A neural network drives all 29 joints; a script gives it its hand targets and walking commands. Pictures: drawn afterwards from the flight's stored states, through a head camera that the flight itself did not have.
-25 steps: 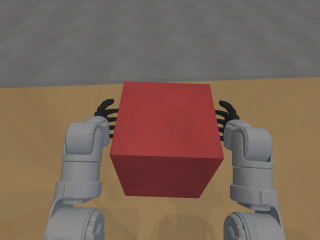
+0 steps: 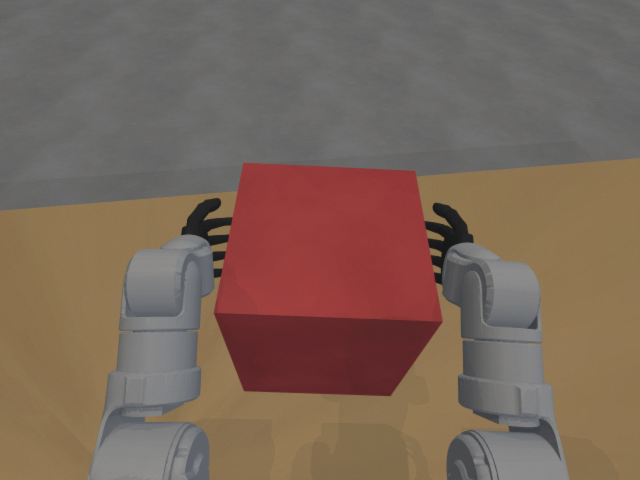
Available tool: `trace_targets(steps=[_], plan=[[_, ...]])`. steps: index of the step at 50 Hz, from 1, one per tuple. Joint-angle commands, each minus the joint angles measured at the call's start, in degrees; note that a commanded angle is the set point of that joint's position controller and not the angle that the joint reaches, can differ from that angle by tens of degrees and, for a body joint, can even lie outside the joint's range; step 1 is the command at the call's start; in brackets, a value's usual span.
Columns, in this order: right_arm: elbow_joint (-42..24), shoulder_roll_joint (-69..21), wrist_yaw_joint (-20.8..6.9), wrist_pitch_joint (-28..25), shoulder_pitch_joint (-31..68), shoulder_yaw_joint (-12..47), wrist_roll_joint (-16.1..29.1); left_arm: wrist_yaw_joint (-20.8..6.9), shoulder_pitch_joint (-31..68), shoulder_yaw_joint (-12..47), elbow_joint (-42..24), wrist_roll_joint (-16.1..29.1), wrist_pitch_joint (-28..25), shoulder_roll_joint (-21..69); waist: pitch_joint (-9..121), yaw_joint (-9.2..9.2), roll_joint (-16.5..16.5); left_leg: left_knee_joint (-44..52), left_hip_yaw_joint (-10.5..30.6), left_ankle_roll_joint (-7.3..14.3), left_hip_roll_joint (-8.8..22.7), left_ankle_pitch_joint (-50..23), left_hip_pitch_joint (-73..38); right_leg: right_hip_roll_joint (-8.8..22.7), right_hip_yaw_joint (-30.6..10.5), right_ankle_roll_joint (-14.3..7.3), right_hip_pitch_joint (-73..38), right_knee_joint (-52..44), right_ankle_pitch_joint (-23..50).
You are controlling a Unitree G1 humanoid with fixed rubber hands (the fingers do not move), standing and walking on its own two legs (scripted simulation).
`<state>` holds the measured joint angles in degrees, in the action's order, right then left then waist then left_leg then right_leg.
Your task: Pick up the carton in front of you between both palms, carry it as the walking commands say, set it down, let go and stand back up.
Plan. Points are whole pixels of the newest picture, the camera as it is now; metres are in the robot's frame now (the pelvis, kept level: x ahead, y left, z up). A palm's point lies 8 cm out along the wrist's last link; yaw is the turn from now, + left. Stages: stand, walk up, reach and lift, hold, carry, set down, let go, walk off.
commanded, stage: carry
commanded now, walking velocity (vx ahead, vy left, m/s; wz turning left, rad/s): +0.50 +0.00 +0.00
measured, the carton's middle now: (323, 289) +0.37 -0.02 +0.05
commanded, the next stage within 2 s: none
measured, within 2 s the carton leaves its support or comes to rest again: neither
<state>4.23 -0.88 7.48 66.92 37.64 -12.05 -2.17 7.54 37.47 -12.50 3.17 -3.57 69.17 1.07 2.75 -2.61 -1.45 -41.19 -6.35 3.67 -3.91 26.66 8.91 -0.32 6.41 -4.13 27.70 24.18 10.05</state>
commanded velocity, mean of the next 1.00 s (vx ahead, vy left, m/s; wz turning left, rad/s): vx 0.50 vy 0.00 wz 0.00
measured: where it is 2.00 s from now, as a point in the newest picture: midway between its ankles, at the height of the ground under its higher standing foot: (300, 276)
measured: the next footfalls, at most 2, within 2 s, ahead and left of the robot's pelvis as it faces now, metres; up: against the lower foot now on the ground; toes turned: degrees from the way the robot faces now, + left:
left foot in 0.50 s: +0.44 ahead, +0.09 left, -0.04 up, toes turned +3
right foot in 1.02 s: +0.72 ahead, -0.05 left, -0.07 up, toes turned -4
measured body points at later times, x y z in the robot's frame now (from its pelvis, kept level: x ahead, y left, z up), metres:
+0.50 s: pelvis +0.28 +0.02 -0.03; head +0.29 +0.02 +0.42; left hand +0.65 +0.18 +0.10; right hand +0.66 -0.12 +0.11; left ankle +0.40 +0.09 -0.77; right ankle +0.12 -0.06 -0.72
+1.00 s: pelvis +0.56 +0.02 -0.07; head +0.58 +0.02 +0.38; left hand +0.94 +0.15 +0.05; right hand +0.92 -0.15 +0.05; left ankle +0.40 +0.09 -0.76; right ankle +0.69 -0.06 -0.79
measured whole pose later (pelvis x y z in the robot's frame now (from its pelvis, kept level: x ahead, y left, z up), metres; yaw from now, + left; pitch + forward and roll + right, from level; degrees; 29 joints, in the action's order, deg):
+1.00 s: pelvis +0.56 +0.02 -0.07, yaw +0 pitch +5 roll +1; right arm 7.3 -0.9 7.8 66.9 37.7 -11.9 -2.6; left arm 7.6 38.1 -12.7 6.6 -3.8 69.2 0.7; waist 3.6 -3.0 -1.3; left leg -38.6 -5.7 3.2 -3.5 26.0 8.7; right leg -0.1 5.8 -3.4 29.2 24.9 8.2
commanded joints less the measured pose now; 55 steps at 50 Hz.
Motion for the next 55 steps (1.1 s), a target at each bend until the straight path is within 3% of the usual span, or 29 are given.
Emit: trace_targets(steps=[1,2,3,4,5,6,10,16,20,23,24,25,26,27,28,29,30,31,33,36,42,47,49,50,51,52,53,54,55], plan=[[1.4,-59.5,-14.8,0.6,36.5,38.2,23.7,-12.7,34.2,34.6,1.3,19.9,-1.7,54.7,30.4,4.10,-6.5,-21.1,2.9,-1.0,3.8,-5.5,13.8,18.0,-19.0,-4.3,-41.3,9.1,36.1],[3.2,-60.0,-14.8,0.9,37.0,37.6,23.9,-12.7,35.1,33.2,3.1,19.7,-1.7,53.3,34.2,5.45,-15.6,-35.1,4.5,-2.9,-1.7,10.3,28.3,24.2,-33.1,-15.1,-51.8,8.7,28.2],[3.3,-61.3,-14.7,0.7,38.0,36.9,24.0,-13.0,35.4,33.2,3.7,20.3,-2.1,55.2,34.0,5.94,-13.1,-38.1,7.6,-1.7,0.5,9.1,35.4,23.8,-37.5,-16.7,-51.2,4.8,3.9],[2.1,-62.5,-14.6,0.2,40.3,36.9,24.2,-13.4,37.7,33.9,2.0,22.0,-2.6,58.1,30.3,5.97,-7.7,-35.9,8.1,-0.9,3.0,6.9,36.9,20.5,-34.7,-14.3,-45.3,1.9,-5.8],[1.0,-64.3,-14.4,-0.2,42.1,37.0,24.7,-13.7,41.9,35.0,-0.7,23.7,-3.0,61.0,26.4,5.52,-2.9,-31.5,7.8,-1.2,4.6,3.2,35.5,18.5,-31.3,-11.6,-39.0,-0.2,-5.9],[0.0,-65.5,-14.0,-0.7,43.3,37.0,24.8,-13.9,45.8,36.2,-3.2,25.2,-3.3,63.0,25.2,5.09,-1.0,-27.9,8.1,-1.6,5.9,0.5,33.3,17.8,-28.6,-10.3,-34.8,-1.4,-5.4],[-3.1,-66.1,-11.9,-1.6,41.3,37.1,23.8,-13.9,48.5,38.6,-8.3,28.9,-4.1,65.4,26.5,4.90,-4.1,-17.9,5.6,-3.5,6.6,-4.9,28.9,14.4,-19.3,-9.4,-31.6,-1.9,1.5],[-7.3,-62.1,-10.3,-1.4,39.1,38.4,22.0,-13.8,45.3,40.0,-10.2,29.0,-3.7,62.7,26.1,6.21,-5.1,-4.3,3.5,-3.3,5.4,-20.2,32.0,11.0,-12.6,-7.7,-37.3,2.4,16.2],[-5.8,-58.5,-10.7,0.4,37.7,37.8,21.3,-13.4,41.4,39.4,-7.0,27.2,-2.6,59.8,23.6,7.16,-5.1,9.3,1.1,-2.2,2.7,-30.5,28.9,8.3,-9.5,-6.3,-38.7,6.7,14.8],[-0.8,-56.9,-12.0,1.6,35.0,35.8,20.5,-13.4,40.5,38.5,-2.9,25.9,-1.9,58.8,22.6,4.74,-3.8,19.7,-0.3,-0.3,1.8,-37.5,13.8,7.3,-6.1,-3.1,-31.4,15.4,11.0],[1.1,-56.5,-12.4,1.7,34.2,34.8,20.1,-13.5,40.4,38.1,-1.3,25.8,-1.7,58.8,23.6,2.91,-1.9,22.0,-1.5,-0.3,2.0,-41.2,3.4,5.7,-3.3,-1.3,-26.0,22.3,8.7],[2.8,-55.5,-12.8,1.9,34.5,33.5,19.7,-13.5,40.5,37.5,0.3,25.6,-1.6,58.3,25.3,1.82,2.2,16.8,4.3,-0.2,8.3,-48.6,-7.9,3.9,-2.5,0.0,-15.8,31.4,-5.7],[5.0,-55.1,-12.9,2.1,33.8,31.8,19.5,-13.5,41.0,37.4,1.7,25.8,-1.3,58.3,29.3,2.09,11.2,6.8,18.7,1.6,21.0,-70.6,-20.5,0.8,-2.5,1.0,-3.9,39.1,-37.9],[5.5,-52.5,-12.9,1.8,35.2,30.2,18.1,-13.4,43.4,35.8,2.6,25.9,-0.7,59.2,34.4,-0.08,20.8,8.5,35.3,13.9,28.5,-55.7,-32.5,-4.4,-5.7,2.3,11.4,52.4,-46.0],[6.4,-54.7,-13.1,1.7,34.7,30.2,18.8,-13.2,44.3,36.1,2.4,26.1,-0.8,59.8,33.0,-0.32,16.0,13.0,38.5,14.2,26.7,-34.8,-29.3,-2.0,-7.6,1.6,16.6,54.6,-44.3],[4.9,-57.4,-13.4,1.3,37.1,30.7,20.1,-13.2,47.2,36.2,1.7,26.8,-1.1,61.5,29.2,-0.47,12.0,15.1,35.3,12.1,23.2,-27.6,-23.9,-0.6,-7.5,1.4,18.4,53.3,-42.5],[2.3,-59.8,-13.7,1.1,40.8,31.7,21.5,-13.1,48.6,36.0,0.7,27.1,-1.5,63.1,26.8,-0.31,6.6,15.8,31.8,10.2,21.7,-27.1,-18.7,0.8,-7.6,1.6,18.0,51.4,-39.7],[-0.1,-61.9,-13.9,0.8,43.7,32.8,23.0,-13.0,49.6,35.7,-0.6,27.2,-1.9,64.1,25.6,-0.10,5.0,16.4,28.8,9.4,20.8,-28.5,-14.6,2.0,-8.0,1.8,16.7,48.6,-37.2],[-4.4,-64.4,-13.9,0.3,48.3,35.0,25.2,-12.3,50.3,35.8,-3.0,27.1,-2.3,65.7,26.0,0.44,5.7,17.8,24.3,8.3,19.2,-29.5,-10.4,3.1,-7.5,2.7,13.1,43.7,-34.1],[-7.6,-65.1,-13.6,0.0,48.0,36.5,26.7,-11.0,46.9,36.5,-5.0,26.1,-2.7,65.7,27.2,0.41,7.0,16.4,20.4,8.8,18.1,-39.0,-12.6,3.6,-6.2,3.5,15.0,38.6,-30.3],[-8.4,-62.3,-13.6,0.4,43.0,38.2,26.4,-9.8,42.9,37.8,-7.1,23.4,-2.4,61.3,26.3,-0.94,7.4,12.9,13.2,7.2,14.0,-55.6,-18.7,2.0,-3.2,2.8,16.4,22.6,-15.8],[-2.4,-61.2,-14.1,0.2,37.2,38.2,24.2,-11.3,38.0,37.0,-1.5,21.6,-1.9,59.3,22.8,-1.64,7.6,7.4,8.8,4.8,10.7,-52.7,-18.3,-1.7,0.5,1.2,6.0,2.7,-3.7],[0.0,-61.2,-14.5,-0.1,37.6,38.0,24.3,-12.1,35.8,35.7,1.4,20.8,-2.1,58.9,23.5,1.20,6.1,-1.1,4.9,2.3,9.5,-52.2,-11.2,-2.5,2.4,0.1,-10.3,-4.2,3.2],[1.7,-61.3,-14.8,-0.4,37.4,37.6,24.3,-12.5,35.4,34.4,2.6,20.2,-2.2,58.2,24.9,2.77,4.3,-8.1,3.3,0.8,8.4,-44.5,-3.5,0.6,0.6,-0.2,-21.7,-2.8,6.6],[2.9,-61.5,-15.1,-0.5,37.9,37.4,24.5,-13.0,33.7,32.9,4.3,19.6,-2.3,57.7,28.2,3.85,-2.1,-17.6,3.2,-0.8,6.8,-21.5,7.9,11.6,-11.1,-1.6,-34.4,5.4,22.6],[4.8,-63.2,-15.5,-0.3,38.6,37.6,24.9,-13.1,34.5,31.7,5.9,18.8,-2.6,55.8,33.0,4.08,-12.7,-29.0,3.6,-2.0,0.1,7.9,23.8,22.9,-28.4,-10.7,-49.0,10.2,32.8],[4.9,-64.0,-15.3,-0.5,39.5,36.9,25.2,-13.1,35.1,31.1,6.4,18.9,-2.9,56.2,35.6,5.37,-14.5,-38.2,6.7,-2.4,-0.4,10.5,34.6,25.9,-38.3,-17.4,-53.6,7.0,9.0],[3.6,-64.9,-15.2,-1.0,41.5,36.9,25.5,-13.5,36.1,31.9,4.9,20.4,-3.6,58.9,32.2,5.78,-10.2,-37.0,8.0,-1.2,2.4,7.9,37.7,22.2,-37.7,-15.6,-47.5,2.4,-7.5],[1.9,-66.7,-15.0,-1.4,43.9,37.2,26.2,-13.8,40.4,32.9,1.6,22.1,-4.1,61.1,28.2,5.51,-5.1,-33.8,7.9,-1.1,4.3,4.7,36.9,19.7,-34.0,-12.8,-41.0,-0.1,-11.1]])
